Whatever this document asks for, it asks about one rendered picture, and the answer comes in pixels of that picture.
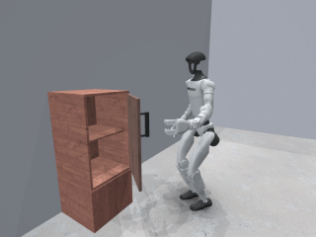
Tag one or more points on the robot right foot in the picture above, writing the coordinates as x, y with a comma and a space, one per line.
188, 195

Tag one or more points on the left robot forearm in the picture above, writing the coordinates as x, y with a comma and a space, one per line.
202, 117

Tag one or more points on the robot right thigh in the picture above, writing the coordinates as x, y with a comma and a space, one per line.
184, 147

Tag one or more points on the handle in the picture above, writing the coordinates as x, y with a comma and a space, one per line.
146, 121

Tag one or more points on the right robot forearm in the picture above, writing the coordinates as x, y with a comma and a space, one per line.
187, 113

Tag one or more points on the robot right hand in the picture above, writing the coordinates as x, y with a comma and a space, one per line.
173, 127

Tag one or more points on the robot left hand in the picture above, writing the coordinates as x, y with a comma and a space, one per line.
182, 126

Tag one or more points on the left robot upper arm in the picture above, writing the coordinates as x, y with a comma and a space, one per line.
208, 92

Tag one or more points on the cupboard door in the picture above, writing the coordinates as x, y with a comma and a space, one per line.
134, 139

